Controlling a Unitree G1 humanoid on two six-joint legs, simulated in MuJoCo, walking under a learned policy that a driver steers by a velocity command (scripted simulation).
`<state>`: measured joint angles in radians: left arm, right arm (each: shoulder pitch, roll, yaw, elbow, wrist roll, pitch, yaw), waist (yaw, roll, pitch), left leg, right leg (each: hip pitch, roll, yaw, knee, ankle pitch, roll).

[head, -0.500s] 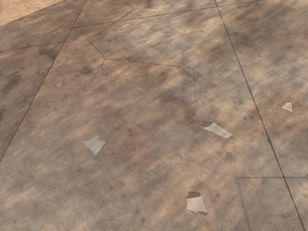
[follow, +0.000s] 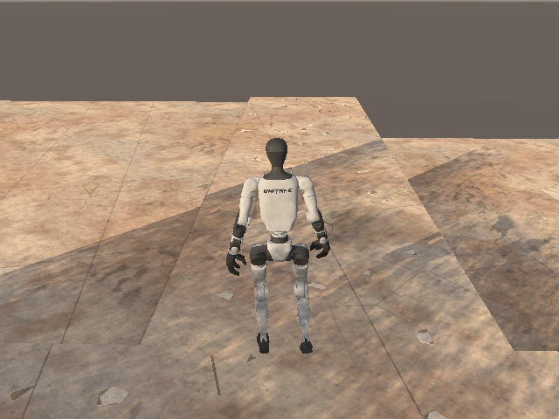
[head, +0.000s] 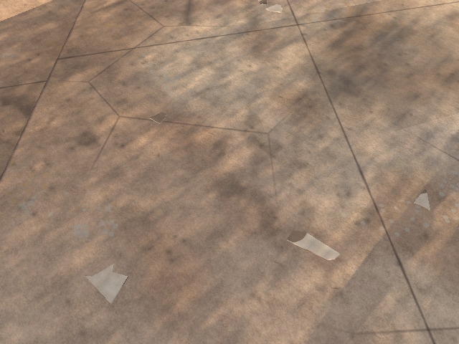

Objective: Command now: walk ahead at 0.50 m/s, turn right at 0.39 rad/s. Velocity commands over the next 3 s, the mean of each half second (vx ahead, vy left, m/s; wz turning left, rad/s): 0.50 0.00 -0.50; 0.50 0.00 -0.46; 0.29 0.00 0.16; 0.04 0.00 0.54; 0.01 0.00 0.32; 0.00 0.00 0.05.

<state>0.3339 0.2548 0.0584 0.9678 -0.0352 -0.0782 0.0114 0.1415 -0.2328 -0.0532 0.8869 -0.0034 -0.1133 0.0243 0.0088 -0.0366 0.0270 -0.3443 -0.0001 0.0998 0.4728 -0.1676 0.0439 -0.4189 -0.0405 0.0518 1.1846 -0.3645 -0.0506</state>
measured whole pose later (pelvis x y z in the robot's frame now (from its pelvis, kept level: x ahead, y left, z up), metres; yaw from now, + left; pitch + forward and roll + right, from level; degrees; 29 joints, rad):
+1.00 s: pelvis +0.55 -0.14 -0.01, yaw -30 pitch +3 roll +1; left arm 0.37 0.27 0.07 0.82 -0.02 -0.05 0.01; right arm 0.05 -0.26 -0.06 0.77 0.00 -0.14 0.03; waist 0.05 -0.02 0.01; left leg -0.45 -0.04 0.03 0.53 -0.13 0.05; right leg -0.19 0.08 0.18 0.91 -0.48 -0.05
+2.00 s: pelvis +0.74 -0.22 +0.01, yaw -4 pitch +3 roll -3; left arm 0.11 0.32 0.10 0.78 0.01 0.02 0.05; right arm 0.24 -0.29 -0.06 0.66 0.00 0.02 -0.02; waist -0.01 -0.03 0.02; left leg -0.31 -0.02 -0.07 0.48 -0.21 0.05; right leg -0.60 0.01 0.03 1.10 -0.35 0.05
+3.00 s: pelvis +0.74 -0.22 +0.00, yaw +5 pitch -2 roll +0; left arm 0.18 0.26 0.04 0.96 0.00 0.00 0.02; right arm 0.24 -0.22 -0.03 0.75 -0.01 0.00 -0.02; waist 0.02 0.00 0.04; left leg -0.20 -0.02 -0.05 0.54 -0.31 0.00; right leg -0.22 -0.03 0.04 0.52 -0.27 0.05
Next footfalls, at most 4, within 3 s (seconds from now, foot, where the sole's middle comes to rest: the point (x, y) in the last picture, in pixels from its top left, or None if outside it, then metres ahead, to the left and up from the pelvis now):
0.44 right None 0.36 -0.18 -0.77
0.94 left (269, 267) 0.71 -0.11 -0.77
1.40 right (358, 247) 0.79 -0.41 -0.77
1.80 left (276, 242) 0.80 -0.14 -0.77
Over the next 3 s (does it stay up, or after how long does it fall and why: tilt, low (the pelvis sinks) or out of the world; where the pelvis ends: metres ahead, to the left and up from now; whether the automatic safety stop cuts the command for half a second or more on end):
stays up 0.74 -0.22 0.00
